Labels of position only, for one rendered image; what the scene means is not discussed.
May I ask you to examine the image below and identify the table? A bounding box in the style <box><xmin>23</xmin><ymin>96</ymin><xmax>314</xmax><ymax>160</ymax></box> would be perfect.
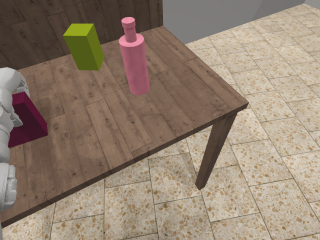
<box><xmin>0</xmin><ymin>0</ymin><xmax>249</xmax><ymax>229</ymax></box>

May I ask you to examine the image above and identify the left robot upper arm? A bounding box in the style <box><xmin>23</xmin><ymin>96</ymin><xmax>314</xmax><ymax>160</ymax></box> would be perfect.
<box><xmin>0</xmin><ymin>162</ymin><xmax>17</xmax><ymax>240</ymax></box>

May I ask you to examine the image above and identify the left robot hand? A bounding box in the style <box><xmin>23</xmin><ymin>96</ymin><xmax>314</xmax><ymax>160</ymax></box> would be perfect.
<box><xmin>0</xmin><ymin>67</ymin><xmax>30</xmax><ymax>127</ymax></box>

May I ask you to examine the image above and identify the left robot forearm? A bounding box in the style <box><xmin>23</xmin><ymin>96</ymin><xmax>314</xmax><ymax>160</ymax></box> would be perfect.
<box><xmin>0</xmin><ymin>86</ymin><xmax>14</xmax><ymax>164</ymax></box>

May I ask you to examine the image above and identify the sponge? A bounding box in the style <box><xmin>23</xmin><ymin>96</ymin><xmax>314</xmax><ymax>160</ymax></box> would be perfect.
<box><xmin>8</xmin><ymin>91</ymin><xmax>48</xmax><ymax>148</ymax></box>

